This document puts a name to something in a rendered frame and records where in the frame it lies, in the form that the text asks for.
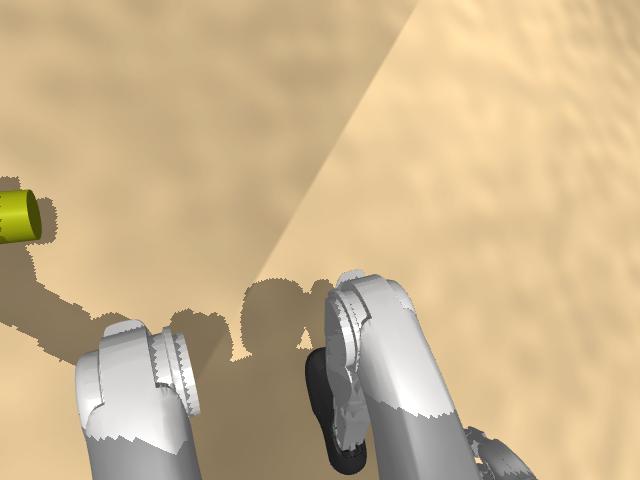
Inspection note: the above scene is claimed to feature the can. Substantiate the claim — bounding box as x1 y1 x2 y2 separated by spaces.
0 190 42 244

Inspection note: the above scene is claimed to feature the right robot foot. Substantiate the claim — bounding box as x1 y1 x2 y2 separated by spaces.
305 347 367 475

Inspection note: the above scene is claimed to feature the right robot hand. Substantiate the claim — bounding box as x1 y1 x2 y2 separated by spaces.
464 426 538 480

